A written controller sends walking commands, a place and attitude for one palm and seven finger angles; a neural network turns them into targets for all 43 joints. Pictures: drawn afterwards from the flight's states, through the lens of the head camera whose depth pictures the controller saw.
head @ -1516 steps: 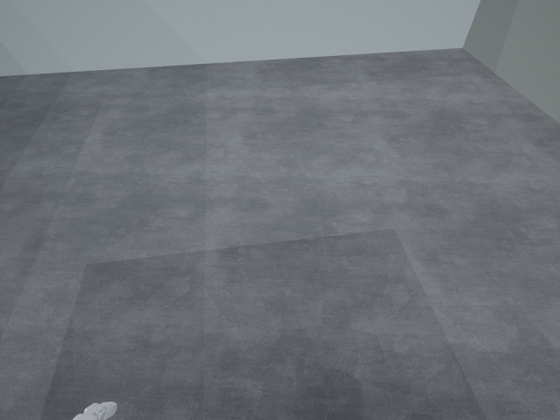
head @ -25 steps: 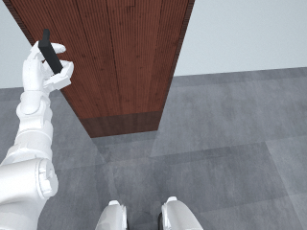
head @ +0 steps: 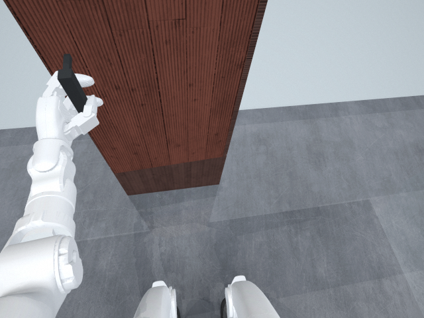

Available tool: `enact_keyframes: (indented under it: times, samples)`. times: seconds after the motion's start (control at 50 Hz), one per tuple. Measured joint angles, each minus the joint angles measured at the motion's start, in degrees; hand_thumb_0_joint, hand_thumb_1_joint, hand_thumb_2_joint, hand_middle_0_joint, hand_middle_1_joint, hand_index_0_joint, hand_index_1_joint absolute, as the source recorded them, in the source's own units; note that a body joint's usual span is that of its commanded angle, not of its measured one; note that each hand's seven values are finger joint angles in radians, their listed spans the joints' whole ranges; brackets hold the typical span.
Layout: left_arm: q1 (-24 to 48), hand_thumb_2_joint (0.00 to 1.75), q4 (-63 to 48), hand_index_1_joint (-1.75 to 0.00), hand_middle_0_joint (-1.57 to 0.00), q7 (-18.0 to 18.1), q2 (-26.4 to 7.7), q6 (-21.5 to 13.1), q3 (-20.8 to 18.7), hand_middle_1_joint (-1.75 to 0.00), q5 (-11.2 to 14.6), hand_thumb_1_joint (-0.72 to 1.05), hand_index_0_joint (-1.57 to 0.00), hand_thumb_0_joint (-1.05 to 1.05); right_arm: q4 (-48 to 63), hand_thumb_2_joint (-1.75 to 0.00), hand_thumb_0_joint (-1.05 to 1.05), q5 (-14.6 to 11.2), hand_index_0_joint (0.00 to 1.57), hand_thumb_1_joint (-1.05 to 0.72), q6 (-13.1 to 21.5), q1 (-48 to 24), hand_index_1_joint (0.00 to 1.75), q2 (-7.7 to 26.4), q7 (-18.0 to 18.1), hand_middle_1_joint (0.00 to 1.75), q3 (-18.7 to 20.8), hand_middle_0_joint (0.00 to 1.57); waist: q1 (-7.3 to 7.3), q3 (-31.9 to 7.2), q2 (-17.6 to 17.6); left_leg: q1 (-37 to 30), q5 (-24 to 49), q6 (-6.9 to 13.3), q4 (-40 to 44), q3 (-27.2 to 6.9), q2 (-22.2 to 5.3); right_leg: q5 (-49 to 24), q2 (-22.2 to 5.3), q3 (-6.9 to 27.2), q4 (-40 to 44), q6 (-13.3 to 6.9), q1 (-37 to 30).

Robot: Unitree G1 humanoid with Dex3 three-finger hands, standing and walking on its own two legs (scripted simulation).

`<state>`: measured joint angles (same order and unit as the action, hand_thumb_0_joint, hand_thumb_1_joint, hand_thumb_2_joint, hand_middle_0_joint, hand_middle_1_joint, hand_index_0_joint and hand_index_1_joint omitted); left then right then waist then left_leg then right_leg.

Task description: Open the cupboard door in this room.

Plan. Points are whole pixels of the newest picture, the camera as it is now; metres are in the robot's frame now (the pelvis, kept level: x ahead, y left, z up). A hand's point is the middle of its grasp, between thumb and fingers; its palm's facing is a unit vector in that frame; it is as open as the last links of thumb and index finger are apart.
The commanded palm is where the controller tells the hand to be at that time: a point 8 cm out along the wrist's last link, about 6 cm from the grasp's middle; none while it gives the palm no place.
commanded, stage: pull the door open along its arc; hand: left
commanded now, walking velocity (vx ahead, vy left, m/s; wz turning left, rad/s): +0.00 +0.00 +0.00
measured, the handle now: (79, 90) +0.53 +0.22 +0.06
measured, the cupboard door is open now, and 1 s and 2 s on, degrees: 3 44 48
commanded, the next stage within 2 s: open thumb and fingers to let go in 0.66 s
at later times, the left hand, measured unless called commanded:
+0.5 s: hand (152, 196) +0.32 +0.08 +0.06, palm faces +0.34 -0.94 +0.05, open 6.2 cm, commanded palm +0.24 +0.15 +0.06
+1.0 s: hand (176, 204) +0.30 +0.05 +0.06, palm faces +0.49 -0.87 -0.06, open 6.9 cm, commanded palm +0.25 +0.09 +0.06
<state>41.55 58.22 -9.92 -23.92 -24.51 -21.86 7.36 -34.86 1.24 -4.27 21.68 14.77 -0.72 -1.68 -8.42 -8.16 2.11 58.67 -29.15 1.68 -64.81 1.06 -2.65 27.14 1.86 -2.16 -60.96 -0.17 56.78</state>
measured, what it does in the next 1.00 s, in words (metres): shifts its weight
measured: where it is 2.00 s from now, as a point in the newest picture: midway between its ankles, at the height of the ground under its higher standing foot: outside the picture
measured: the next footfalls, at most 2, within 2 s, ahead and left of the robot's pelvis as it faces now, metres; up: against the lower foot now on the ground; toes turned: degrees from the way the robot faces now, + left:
none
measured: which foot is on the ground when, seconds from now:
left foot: down 0.00-1.00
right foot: down 0.00-1.00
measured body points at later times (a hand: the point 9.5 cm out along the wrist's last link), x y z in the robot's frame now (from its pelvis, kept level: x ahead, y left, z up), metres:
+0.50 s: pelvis +0.02 -0.01 +0.02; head +0.08 -0.01 +0.46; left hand +0.29 +0.13 +0.06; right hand +0.20 -0.21 -0.08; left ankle +0.01 +0.10 -0.65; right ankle +0.01 -0.12 -0.65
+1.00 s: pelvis +0.02 -0.07 +0.02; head +0.07 -0.10 +0.46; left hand +0.27 +0.09 +0.06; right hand +0.20 -0.28 -0.10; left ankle +0.01 +0.10 -0.65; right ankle +0.01 -0.12 -0.65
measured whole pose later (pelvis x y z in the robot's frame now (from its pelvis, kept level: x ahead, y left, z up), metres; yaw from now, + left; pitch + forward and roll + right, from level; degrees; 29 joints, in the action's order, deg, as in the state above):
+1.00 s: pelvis +0.02 -0.07 +0.02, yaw +6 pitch +15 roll +2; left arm -7.1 9.2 32.0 5.7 -15.8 8.6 -4.9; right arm -34.5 5.4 1.6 11.7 11.7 0.3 0.6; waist -0.4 -9.4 1.5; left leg 45.0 -26.8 -2.7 -57.5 -3.4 -0.7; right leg 30.7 0.4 -6.5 -60.0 -5.7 44.2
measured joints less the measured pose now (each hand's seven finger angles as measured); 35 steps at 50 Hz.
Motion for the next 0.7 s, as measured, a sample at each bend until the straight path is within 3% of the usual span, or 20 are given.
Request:
enact_keyframes:
  times: [0.18,0.22,0.28,0.38,0.48,0.54,0.6,0.7]
  samples:
    - [-17.6,0.74,-17.6,-1.34,-0.34,0.9,7.6,0.8,6.1,-1.33,3.3,0.72,-0.35,0.01,2.5,-0.9,0.01,-1.4,0.21,-0.91,0.0,-0.3,0.3,-0.6,-0.8,0.3,0.8,0.2,2.37,-1.0,-0.2,-6.4,0.4,0.2,4.1,1.1,0.3,-0.4,-0.2,1.1,3.5,0.3,-5.8]
    - [-22.4,0.73,-23.4,-1.33,-0.34,4.0,10.8,1.5,8.6,-1.33,3.7,0.71,-0.35,0.01,3.2,-0.9,0.01,-1.1,0.21,-0.91,0.6,-0.9,0.3,-0.8,-1.0,0.3,1.3,0.2,3.32,-1.2,-0.2,-7.7,0.4,0.2,4.9,1.3,0.3,-0.4,-0.2,1.3,4.3,0.3,-7.1]
    - [-29.0,0.73,-31.3,-1.32,-0.34,12.3,16.8,1.9,12.9,-1.33,3.1,0.7,-0.36,0.02,3.7,-0.9,0.01,-0.5,0.2,-0.91,1.7,-2.7,0.3,-1.0,-1.9,0.3,1.7,0.2,4.61,-1.3,-0.1,-9.2,0.5,0.2,5.6,1.3,0.7,-0.3,-0.6,1.4,4.7,0.5,-8.5]
    - [-38.5,0.72,-41.3,-1.31,-0.34,24.7,24.4,2.7,20.9,-1.32,-2.5,0.68,-0.37,0.02,5.1,-0.9,0.01,1.1,0.2,-0.91,2.5,-6.7,0.3,-2.3,-3.1,0.3,1.7,0.2,6.28,-1.3,-0.5,-11.0,0.2,0.0,5.6,1.3,1.3,0.7,-1.2,1.3,3.7,0.3,-10.0]
    - [-45.6,0.7,-47.2,-1.33,-0.34,34.2,28.5,4.7,28.8,-1.31,-8.9,0.66,-0.38,0.02,6.4,-0.9,0.01,2.3,0.2,-0.91,2.4,-10.3,0.3,-4.2,-3.2,0.3,1.0,0.2,7.48,-1.2,-1.0,-12.6,-0.1,-0.7,5.3,0.8,1.6,1.8,-1.5,0.8,2.4,-0.4,-11.4]
    - [-49.6,0.7,-50.3,-1.33,-0.34,37.5,30.1,7.1,32.3,-1.29,-11.2,0.64,-0.39,0.02,6.6,-0.9,0.01,2.8,0.2,-0.91,2.4,-11.5,0.3,-5.5,-2.6,0.3,0.4,0.2,7.86,-1.5,-1.1,-13.8,-0.2,-1.3,5.6,0.3,1.5,2.3,-1.4,0.3,2.3,-1.1,-12.6]
    - [-53.2,0.68,-52.9,-1.34,-0.34,39.0,28.9,9.5,35.2,-1.28,-13.2,0.63,-0.39,0.02,6.6,-0.9,0.01,3.3,0.21,-0.91,2.5,-12.0,0.3,-6.8,-1.9,0.3,-0.4,0.2,7.75,-2.1,-1.0,-15.3,-0.3,-2.1,6.3,-0.2,1.3,2.7,-1.1,-0.2,2.5,-1.8,-14.0]
    - [-55.3,0.69,-53.8,-1.34,-0.34,41.0,28.2,11.1,36.9,-1.27,-13.7,0.63,-0.4,0.02,5.5,-0.9,0.01,3.6,0.21,-0.91,3.7,-12.0,0.3,-7.1,-1.0,0.3,-0.9,0.2,7.47,-2.4,-0.4,-16.8,-0.3,-3.4,6.8,-1.9,1.1,3.5,-0.9,-1.8,2.7,-3.1,-15.8]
